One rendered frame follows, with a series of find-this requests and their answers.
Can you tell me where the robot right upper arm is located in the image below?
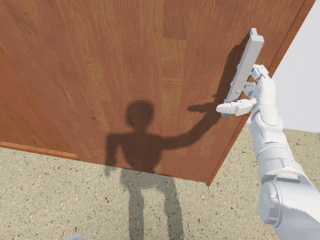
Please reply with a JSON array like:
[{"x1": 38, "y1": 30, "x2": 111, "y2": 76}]
[{"x1": 257, "y1": 180, "x2": 320, "y2": 240}]

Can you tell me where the robot right forearm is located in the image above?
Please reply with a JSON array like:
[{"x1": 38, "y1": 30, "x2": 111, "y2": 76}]
[{"x1": 249, "y1": 104, "x2": 320, "y2": 194}]

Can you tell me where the wardrobe door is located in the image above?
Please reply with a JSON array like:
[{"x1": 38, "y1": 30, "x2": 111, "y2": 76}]
[
  {"x1": 0, "y1": 46, "x2": 75, "y2": 154},
  {"x1": 0, "y1": 0, "x2": 304, "y2": 183}
]

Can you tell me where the right robot hand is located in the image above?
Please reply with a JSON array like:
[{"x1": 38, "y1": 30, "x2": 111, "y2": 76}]
[{"x1": 216, "y1": 64, "x2": 277, "y2": 116}]

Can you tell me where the handle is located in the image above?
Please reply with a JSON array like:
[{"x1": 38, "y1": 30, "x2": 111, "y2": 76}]
[{"x1": 221, "y1": 28, "x2": 264, "y2": 118}]

